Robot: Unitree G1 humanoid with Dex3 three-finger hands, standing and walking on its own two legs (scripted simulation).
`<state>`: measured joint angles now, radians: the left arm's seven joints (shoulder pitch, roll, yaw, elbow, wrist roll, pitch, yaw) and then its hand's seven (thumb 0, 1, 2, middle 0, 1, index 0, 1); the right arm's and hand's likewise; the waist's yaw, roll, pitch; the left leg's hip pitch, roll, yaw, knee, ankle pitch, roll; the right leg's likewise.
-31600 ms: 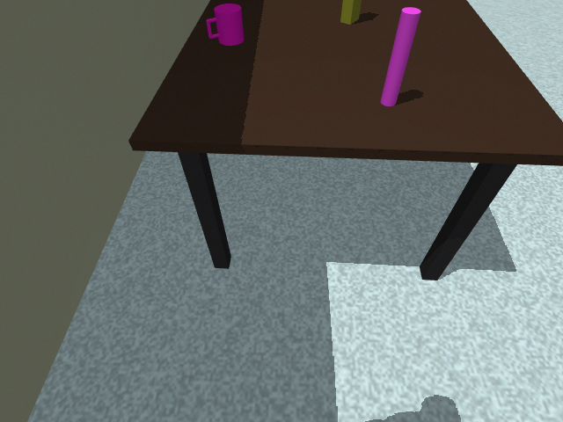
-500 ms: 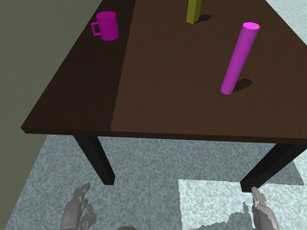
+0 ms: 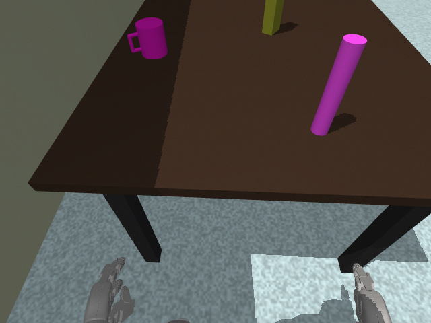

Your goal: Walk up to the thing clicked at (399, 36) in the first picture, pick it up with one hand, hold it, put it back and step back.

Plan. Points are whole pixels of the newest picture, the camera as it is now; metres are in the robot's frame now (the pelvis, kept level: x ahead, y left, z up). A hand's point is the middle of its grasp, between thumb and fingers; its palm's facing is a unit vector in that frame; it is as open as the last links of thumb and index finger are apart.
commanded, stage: home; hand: right
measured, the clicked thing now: (334, 91) +0.56 -0.21 +0.14
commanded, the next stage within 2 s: stand in 0.38 s
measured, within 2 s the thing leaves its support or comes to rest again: neither
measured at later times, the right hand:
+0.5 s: hand out of the picture +0.13 -0.24 -0.11, palm faces -0.04 +0.93 -0.36, open 17.3 cm
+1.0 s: hand out of the picture +0.04 -0.25 -0.10, palm faces -0.02 +0.94 -0.33, open 8.3 cm
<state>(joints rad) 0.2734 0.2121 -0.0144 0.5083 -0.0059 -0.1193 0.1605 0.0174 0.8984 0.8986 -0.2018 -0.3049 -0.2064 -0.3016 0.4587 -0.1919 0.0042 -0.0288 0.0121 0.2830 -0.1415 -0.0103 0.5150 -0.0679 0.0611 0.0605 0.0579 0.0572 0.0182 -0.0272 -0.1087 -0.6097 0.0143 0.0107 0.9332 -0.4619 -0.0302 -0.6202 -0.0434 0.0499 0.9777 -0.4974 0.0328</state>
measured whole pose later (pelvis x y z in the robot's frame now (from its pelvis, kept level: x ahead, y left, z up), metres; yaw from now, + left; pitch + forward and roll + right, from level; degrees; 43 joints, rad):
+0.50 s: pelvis -0.01 +0.00 +0.01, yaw +0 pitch +2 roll +0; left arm 0.19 0.33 0.02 0.79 0.06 -0.03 0.01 0.01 0.90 0.90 -0.20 -0.31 -0.21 -0.30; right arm 0.26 -0.33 -0.02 0.62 -0.05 0.03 -0.01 -0.01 0.51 -0.07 0.06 0.06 0.06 0.06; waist 0.01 0.02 0.00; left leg -0.46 0.05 -0.02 0.87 -0.44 -0.03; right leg -0.45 -0.01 0.02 0.87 -0.45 0.01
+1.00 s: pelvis -0.01 -0.01 +0.05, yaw +0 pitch -3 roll +0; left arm 0.16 0.32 0.01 1.09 0.02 0.00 0.00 0.01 0.90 0.90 -0.20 -0.31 -0.21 -0.30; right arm 0.19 -0.32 -0.01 1.08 -0.03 -0.01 -0.01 0.00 -0.73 -0.86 0.20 0.30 0.20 0.30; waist 0.00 0.00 0.05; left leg -0.17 0.05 -0.01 0.47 -0.23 -0.04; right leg -0.16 -0.01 0.01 0.47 -0.25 0.02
